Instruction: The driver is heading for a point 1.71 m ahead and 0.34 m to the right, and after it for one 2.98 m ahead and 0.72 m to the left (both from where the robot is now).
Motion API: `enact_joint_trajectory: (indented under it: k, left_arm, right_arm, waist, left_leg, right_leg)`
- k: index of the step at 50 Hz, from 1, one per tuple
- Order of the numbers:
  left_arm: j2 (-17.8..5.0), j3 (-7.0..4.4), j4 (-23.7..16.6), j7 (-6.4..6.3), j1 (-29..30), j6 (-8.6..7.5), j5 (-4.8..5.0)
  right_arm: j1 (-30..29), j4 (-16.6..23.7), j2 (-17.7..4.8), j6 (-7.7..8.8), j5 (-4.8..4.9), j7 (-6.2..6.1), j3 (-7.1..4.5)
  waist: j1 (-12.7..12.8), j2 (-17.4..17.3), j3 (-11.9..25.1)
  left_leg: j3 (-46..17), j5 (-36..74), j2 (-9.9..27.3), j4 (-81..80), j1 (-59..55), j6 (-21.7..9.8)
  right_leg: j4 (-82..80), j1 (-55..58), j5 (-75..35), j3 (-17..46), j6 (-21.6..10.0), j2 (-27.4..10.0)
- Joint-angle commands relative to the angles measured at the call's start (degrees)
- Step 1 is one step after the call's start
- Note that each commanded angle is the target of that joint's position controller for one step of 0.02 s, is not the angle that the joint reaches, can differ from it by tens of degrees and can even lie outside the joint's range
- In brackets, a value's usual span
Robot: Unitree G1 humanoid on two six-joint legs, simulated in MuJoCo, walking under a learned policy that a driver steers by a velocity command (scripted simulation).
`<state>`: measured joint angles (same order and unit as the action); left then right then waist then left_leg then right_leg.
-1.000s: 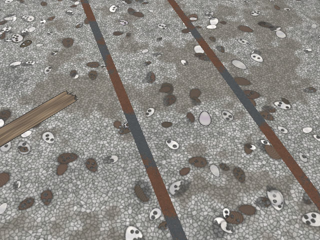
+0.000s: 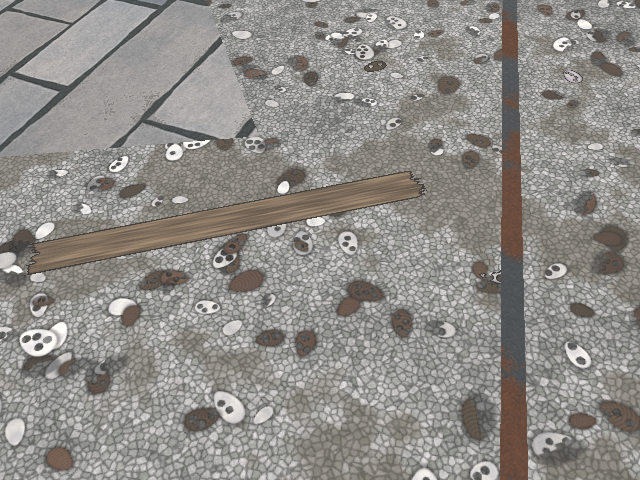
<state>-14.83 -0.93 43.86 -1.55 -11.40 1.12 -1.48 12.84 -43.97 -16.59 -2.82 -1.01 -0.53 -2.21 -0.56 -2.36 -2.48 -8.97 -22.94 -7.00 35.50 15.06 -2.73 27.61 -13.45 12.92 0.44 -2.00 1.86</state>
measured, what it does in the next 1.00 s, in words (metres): walks ahead: left foot, then right foot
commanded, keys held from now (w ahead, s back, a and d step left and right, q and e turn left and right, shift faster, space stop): w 1.00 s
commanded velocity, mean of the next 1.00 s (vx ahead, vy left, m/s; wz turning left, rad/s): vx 0.41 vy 0.00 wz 0.04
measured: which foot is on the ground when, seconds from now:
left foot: up 0.00-0.36, down 0.38-0.90, up 0.92-1.00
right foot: down 0.00-0.38, up 0.40-0.86, down 0.88-1.00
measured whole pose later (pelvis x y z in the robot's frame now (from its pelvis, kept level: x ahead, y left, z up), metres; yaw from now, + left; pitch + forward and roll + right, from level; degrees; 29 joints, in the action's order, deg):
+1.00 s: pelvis +0.41 +0.02 -0.01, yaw +1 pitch -1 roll +0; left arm -14.0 -2.2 50.7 0.7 -9.3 -3.5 -1.1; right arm 20.3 -56.1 -13.5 3.8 -1.1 0.2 -1.4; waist -1.6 -1.1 -4.1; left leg -0.6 -19.9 -0.8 66.7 16.5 -5.0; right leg 29.2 -19.1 10.0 -6.1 -6.2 3.5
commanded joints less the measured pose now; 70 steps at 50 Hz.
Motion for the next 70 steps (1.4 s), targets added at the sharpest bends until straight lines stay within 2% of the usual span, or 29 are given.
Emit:
enact_joint_trajectory:
  k: [1, 2, 5, 14, 16, 18, 19, 20, 21, 22, 23, 24, 26, 30, 34, 38, 41, 43, 44, 45, 46, 47, 48, 50, 54, 60, 65, 68, 70]
  left_arm:
    - [-10.1, -2.55, -0.7, 0.87, -5.1, -1.08, -0.22]
    - [-8.7, -2.19, -0.6, 1.02, -3.3, -1.19, 0.08]
    - [-8.0, -2.26, 1.0, 0.88, -4.8, -2.61, 0.57]
    - [-9.5, -3.66, 5.4, 1.89, -10.8, -4.51, 0.36]
    - [-10.0, -3.9, 5.5, 2.22, -10.0, -4.55, 0.5]
    - [-9.7, -3.87, 5.6, 2.28, -8.5, -4.43, 0.92]
    - [-7.6, -3.23, 5.4, 2.27, -8.1, -4.64, 0.59]
    - [-2.5, -1.65, 2.9, 2.69, -6.2, -4.97, 1.04]
    - [-3.8, -1.97, 1.4, 2.46, -5.4, -4.97, 0.68]
    - [-7.6, -2.99, 2.4, 2.37, -5.6, -4.51, -0.21]
    - [-7.0, -2.94, 3.2, 3.13, -5.9, -4.64, -0.06]
    - [-6.1, -2.77, 3.9, 3.61, -6.2, -4.69, 0.22]
    - [-5.4, -2.54, 4.9, 4.1, -6.2, -4.07, -0.72]
    - [-3.9, -2.08, 3.2, 4.48, -0.3, -3.24, -0.92]
    - [-2.2, -1.01, -0.2, 4.56, 9.3, -3.21, -0.67]
    - [-1.8, -0.27, -2.2, 4.3, 15.1, -3.49, -0.13]
    - [-3.3, -0.85, -1.4, 3.4, 11.3, -3.9, -0.08]
    - [-5.6, -2.12, 3.3, 2.32, -2.7, -4.57, -0.17]
    - [-8.0, -3.1, 6.1, 1.58, -12.0, -5.03, -1.13]
    - [-14.0, -4.66, 6.8, 0.94, -18.1, -5.05, -2.38]
    - [-13.9, -4.74, 6.9, 1.7, -15.7, -4.41, -0.64]
    - [-10.8, -4.29, 6.1, 1.95, -8.5, -4.26, 0.97]
    - [-6.7, -3.3, 5.4, 2.2, -4.2, -4.61, 1.14]
    - [-3.3, -2.3, 6.6, 2.06, -2.3, -5.56, 0.81]
    - [-4.1, -2.4, 9.7, 2.14, -6.8, -7.27, 1.05]
    - [-4.0, -2.03, 12.3, 2.01, -12.9, -7.05, 1.28]
    - [-4.3, -1.79, 14.6, 1.28, -18.0, -6.72, 0.6]
    - [-5.1, -1.99, 15.4, 0.64, -17.7, -6.34, 0.04]
    - [-6.0, -2.22, 15.4, 0.42, -15.6, -6.21, -0.12]
  right_arm:
    - [-0.2, 3.3, -8.0, 1.15, -1.14, 0.01, -1.85]
    - [0.5, 2.5, -7.4, 1.45, -1.1, 0.63, -1.84]
    - [0.6, 0.9, -6.0, 2.4, -1.73, 2.36, -1.5]
    - [-8.8, 2.6, -3.2, 3.98, -0.89, 2.92, -0.05]
    - [-7.2, 2.2, -3.4, 4.35, -0.63, 2.57, -0.06]
    - [-0.1, -0.4, -3.6, 5.1, -0.85, 1.89, -0.35]
    - [6.9, -2.8, -5.4, 5.77, -0.99, 1.23, -1.05]
    - [14.5, -3.7, -11.0, 6.43, -1.96, 0.41, -2.4]
    - [17.9, -5.1, -16.1, 6.22, -1.0, 0.51, -3.79]
    - [13.1, -4.4, -11.5, 6.0, -0.73, 0.74, -2.69]
    - [8.1, -3.0, -8.0, 6.25, -0.47, 1.1, -1.73]
    - [5.8, -2.5, -5.9, 6.67, -0.49, 1.25, -1.15]
    - [5.8, -3.1, -4.2, 7.58, -0.3, 1.05, -0.5]
    - [11.5, -6.7, -3.9, 8.25, 0.6, 0.99, -0.36]
    - [13.9, -9.1, -3.2, 8.07, 0.44, 0.78, 0.05]
    - [16.2, -11.5, -4.2, 8.11, 0.2, 0.3, 0.01]
    - [14.3, -12.4, -5.3, 8.09, 0.04, -0.17, -0.16]
    - [12.7, -12.5, -6.2, 7.53, -0.28, -0.34, -0.46]
    - [12.7, -12.1, -5.8, 7.45, 0.0, -0.24, -0.24]
    - [16.7, -10.2, -0.6, 7.53, 1.29, 0.3, 0.89]
    - [19.5, -11.1, -1.8, 7.46, 1.12, 0.46, 0.08]
    - [14.4, -10.1, -4.5, 7.3, 0.13, 0.31, -0.7]
    - [10.6, -9.2, -3.9, 7.64, -0.07, 0.64, -0.54]
    - [9.4, -9.2, -1.9, 6.86, -0.84, 1.07, -0.35]
    - [7.2, -8.8, 0.2, 4.91, -1.28, 2.18, -0.06]
    - [-7.7, -4.0, 0.6, 5.01, -0.69, 2.51, 0.42]
    - [-15.7, -1.5, 0.8, 5.38, -0.46, 2.28, 0.9]
    - [-16.1, -0.6, -0.2, 5.98, -0.46, 2.09, 0.54]
    - [-8.9, -2.7, -1.5, 6.56, -0.51, 1.45, -0.27]
  waist:
    - [1.9, 10.5, -0.7]
    - [0.8, 10.6, -3.0]
    - [1.1, 9.9, -1.6]
    - [4.3, 9.8, -2.0]
    - [2.9, 9.2, -2.2]
    - [-1.3, 6.4, -1.3]
    - [-4.2, 3.1, 1.5]
    - [-7.8, -9.0, 6.1]
    - [-7.5, -14.0, 4.6]
    - [-4.1, -5.0, -0.5]
    - [-1.7, -2.7, -2.7]
    - [-0.3, -2.3, -2.8]
    - [0.4, -3.0, -1.5]
    - [0.0, -1.9, -1.3]
    - [-1.4, -1.7, -3.4]
    - [-2.3, -2.2, -4.5]
    - [0.7, -2.5, -2.2]
    - [6.8, -2.1, 5.5]
    - [10.3, -0.5, 10.7]
    - [9.1, 10.1, 18.3]
    - [6.5, 13.9, 21.2]
    - [3.9, 7.8, 11.1]
    - [3.0, 4.7, 4.6]
    - [-0.3, 4.3, 0.1]
    - [-1.7, 4.7, -0.4]
    - [1.6, 4.8, -3.1]
    - [4.3, 5.6, -3.4]
    - [3.2, 5.9, -3.3]
    - [-0.4, 6.8, 0.3]
  left_leg:
    - [1.0, -6.7, 2.1, 15.8, 13.9, -0.3]
    - [1.4, -3.4, 3.0, 16.8, 15.1, 0.3]
    - [5.7, 2.9, 4.6, 18.0, 17.1, 1.6]
    - [11.8, 4.4, 7.6, 0.6, 11.4, 2.1]
    - [12.7, 6.4, 7.0, -3.6, 4.7, 0.8]
    - [13.4, 9.9, 5.5, -9.9, -8.6, -0.4]
    - [10.2, 7.5, 7.1, -11.9, -18.3, -1.1]
    - [-9.2, -8.8, 21.4, -20.8, -27.2, -4.3]
    - [-29.4, -21.3, 30.2, -29.0, -25.7, -9.3]
    - [-25.9, -21.9, 28.9, -27.8, -20.6, -9.9]
    - [-19.9, -15.6, 25.7, -27.6, -16.5, -8.9]
    - [-14.0, -7.4, 22.7, -28.4, -14.6, -7.6]
    - [-5.9, 7.8, 18.9, -28.9, -14.1, -6.5]
    - [0.7, 29.1, 17.7, -27.9, -16.3, -7.6]
    - [4.8, 37.0, 16.0, -28.0, -15.3, -7.6]
    - [5.8, 42.3, 17.4, -27.9, -17.2, -7.4]
    - [7.0, 58.4, 18.9, -21.7, -20.8, -6.3]
    - [8.6, 66.6, 17.5, -5.1, -20.6, -4.7]
    - [9.7, 54.3, 15.5, 8.3, -11.7, -4.0]
    - [13.0, 23.5, 8.1, 29.7, 4.9, -2.1]
    - [6.6, -6.8, 1.1, 41.9, 16.1, -2.2]
    - [3.9, -1.5, 5.9, 42.7, 20.3, -2.9]
    - [4.9, 3.1, 8.1, 39.5, 19.9, -3.0]
    - [5.4, 6.1, 11.4, 32.9, 14.9, -2.3]
    - [7.8, 10.1, 12.7, 27.4, 15.2, -0.2]
    - [11.4, 22.4, 12.9, 10.2, 21.4, 2.0]
    - [13.2, 23.6, 10.6, 0.5, 21.4, 0.8]
    - [13.2, 17.9, 9.2, -3.0, 19.6, -1.4]
    - [14.3, 13.3, 5.9, -5.7, 9.2, -3.6]
  right_leg:
    - [-20.2, 6.2, 24.3, 27.4, -11.6, -19.9]
    - [-21.4, 5.8, 24.4, 23.9, -9.7, -17.0]
    - [-21.1, 10.6, 14.8, 17.1, -8.5, -13.0]
    - [-20.0, 7.5, 9.9, 13.1, -10.8, -14.2]
    - [-18.6, 3.1, 9.0, 12.6, -10.3, -14.5]
    - [-12.6, -4.2, 6.4, 10.1, -8.5, -12.6]
    - [-5.0, -8.9, 3.9, 7.3, -7.0, -10.0]
    - [14.1, -17.2, 7.7, 0.2, -3.9, -3.5]
    - [26.9, -27.5, 18.1, -1.8, -3.4, 2.2]
    - [33.6, -29.0, 15.0, 2.7, -4.5, -2.2]
    - [33.9, -28.1, 9.4, 3.3, -4.6, -4.2]
    - [32.7, -26.2, 5.6, 2.8, -4.0, -5.7]
    - [32.1, -23.9, 1.1, 0.8, -2.2, -6.7]
    - [31.4, -28.1, -3.5, -1.8, 0.3, -7.1]
    - [20.5, -28.1, -8.5, -4.5, 1.4, -6.1]
    - [8.9, -22.3, -11.2, -6.2, -0.6, -3.9]
    - [5.4, -14.4, -7.7, -6.7, -4.0, -1.1]
    - [1.5, 0.8, -5.9, -7.0, -6.4, 1.9]
    - [0.4, 15.0, -4.8, -2.2, -8.3, -2.9]
    - [-1.4, 29.8, 3.6, 21.0, -13.3, -19.7]
    - [-10.5, 32.0, 4.0, 42.3, -18.3, -25.9]
    - [-11.9, 23.5, 8.3, 33.8, -16.3, -23.2]
    - [-14.3, 14.8, 6.3, 26.1, -15.0, -20.9]
    - [-17.5, 4.7, -2.3, 16.5, -11.6, -15.8]
    - [-20.7, 2.2, -11.1, 8.9, -11.3, -13.3]
    - [-21.7, 7.1, -19.0, 3.2, -9.0, -10.2]
    - [-19.2, 15.9, -26.4, 2.6, -9.0, -12.2]
    - [-15.2, 21.1, -35.0, 2.6, -9.0, -14.4]
    - [-6.4, 21.2, -49.5, 1.3, -7.6, -14.1]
